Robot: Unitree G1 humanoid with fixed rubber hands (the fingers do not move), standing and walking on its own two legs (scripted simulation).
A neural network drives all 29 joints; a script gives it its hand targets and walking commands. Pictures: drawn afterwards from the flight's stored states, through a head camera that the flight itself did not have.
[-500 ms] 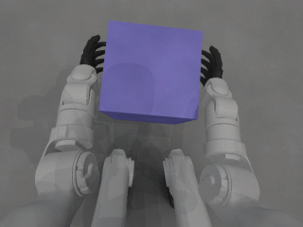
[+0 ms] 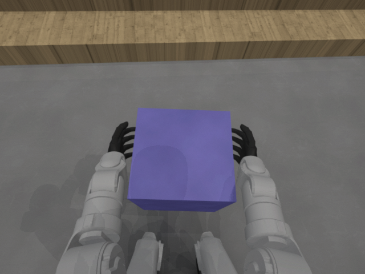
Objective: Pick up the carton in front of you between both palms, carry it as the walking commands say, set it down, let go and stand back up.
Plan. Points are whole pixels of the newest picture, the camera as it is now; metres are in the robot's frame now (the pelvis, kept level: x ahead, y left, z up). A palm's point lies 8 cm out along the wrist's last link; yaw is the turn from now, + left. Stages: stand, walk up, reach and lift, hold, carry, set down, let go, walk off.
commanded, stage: reach and lift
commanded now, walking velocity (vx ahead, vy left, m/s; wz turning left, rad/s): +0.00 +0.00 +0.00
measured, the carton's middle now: (181, 166) +0.40 +0.00 -0.11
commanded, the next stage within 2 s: hold in 1.66 s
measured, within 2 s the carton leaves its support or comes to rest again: neither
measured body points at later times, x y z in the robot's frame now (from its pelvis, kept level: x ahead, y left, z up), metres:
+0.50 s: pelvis +0.05 +0.00 +0.12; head +0.06 +0.00 +0.57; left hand +0.36 +0.15 +0.10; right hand +0.37 -0.15 +0.11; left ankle +0.06 +0.13 -0.61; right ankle +0.06 -0.14 -0.61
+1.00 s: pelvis +0.03 +0.00 +0.13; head +0.01 +0.00 +0.58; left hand +0.34 +0.15 +0.15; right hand +0.35 -0.15 +0.15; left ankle +0.06 +0.13 -0.61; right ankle +0.06 -0.14 -0.61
